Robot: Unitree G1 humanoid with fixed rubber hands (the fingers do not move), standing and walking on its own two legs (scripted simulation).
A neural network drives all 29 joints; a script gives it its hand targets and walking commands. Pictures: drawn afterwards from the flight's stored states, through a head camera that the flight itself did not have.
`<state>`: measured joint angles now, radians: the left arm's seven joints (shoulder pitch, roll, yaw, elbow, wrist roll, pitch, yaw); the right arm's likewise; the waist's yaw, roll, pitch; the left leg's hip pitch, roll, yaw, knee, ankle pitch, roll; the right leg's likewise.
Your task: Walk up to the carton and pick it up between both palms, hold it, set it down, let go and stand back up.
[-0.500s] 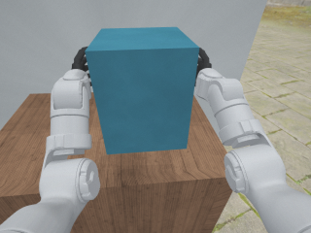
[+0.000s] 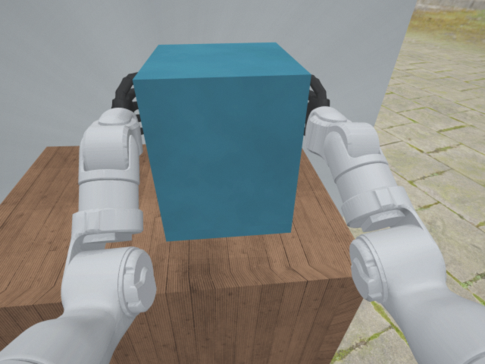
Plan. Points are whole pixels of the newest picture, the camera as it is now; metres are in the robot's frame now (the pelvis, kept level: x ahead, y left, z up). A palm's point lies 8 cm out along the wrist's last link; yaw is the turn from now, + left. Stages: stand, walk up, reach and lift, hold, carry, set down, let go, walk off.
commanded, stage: hold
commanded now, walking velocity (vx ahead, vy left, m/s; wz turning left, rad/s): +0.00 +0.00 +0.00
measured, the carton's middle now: (223, 137) +0.39 +0.01 +0.25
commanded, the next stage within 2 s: set down in 0.66 s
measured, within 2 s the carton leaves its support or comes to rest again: neither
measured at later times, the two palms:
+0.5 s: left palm (125, 120) +0.37 +0.15 +0.28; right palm (316, 119) +0.37 -0.14 +0.29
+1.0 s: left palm (118, 108) +0.40 +0.17 +0.29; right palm (303, 121) +0.38 -0.12 +0.27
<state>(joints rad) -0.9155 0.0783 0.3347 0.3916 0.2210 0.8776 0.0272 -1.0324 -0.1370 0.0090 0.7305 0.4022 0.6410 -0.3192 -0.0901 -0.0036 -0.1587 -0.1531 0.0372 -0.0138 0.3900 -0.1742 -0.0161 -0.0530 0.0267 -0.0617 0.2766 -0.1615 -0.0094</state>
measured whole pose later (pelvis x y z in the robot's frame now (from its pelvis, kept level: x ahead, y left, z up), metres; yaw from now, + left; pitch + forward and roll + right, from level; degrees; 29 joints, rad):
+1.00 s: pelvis +0.00 +0.00 +0.00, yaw +1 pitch -8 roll -1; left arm -1.01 0.10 0.43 0.56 0.37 0.63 -0.08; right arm -1.04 0.00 -0.17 0.85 0.15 0.37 -0.26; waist -0.11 -0.05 -0.06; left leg -0.03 0.01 -0.02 0.31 -0.14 -0.01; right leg 0.05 0.01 -0.07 0.23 -0.16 0.00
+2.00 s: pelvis +0.01 +0.02 +0.00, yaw -1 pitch -6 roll -1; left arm -0.86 0.06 0.32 0.67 0.31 0.41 -0.03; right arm -0.77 0.07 -0.26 0.80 0.04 0.15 -0.22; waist -0.08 -0.08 0.01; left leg -0.07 0.00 0.01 0.33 -0.16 0.01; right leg 0.03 -0.01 -0.04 0.22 -0.15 0.02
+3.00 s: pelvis +0.02 +0.03 +0.00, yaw -2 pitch -2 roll -1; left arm -0.83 0.07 0.34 0.84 0.29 0.24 -0.07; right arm -0.67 0.17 -0.38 0.76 -0.12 0.07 -0.22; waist -0.07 -0.07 0.00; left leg -0.11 0.00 0.03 0.33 -0.17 0.02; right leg -0.03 -0.01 -0.02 0.22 -0.15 0.03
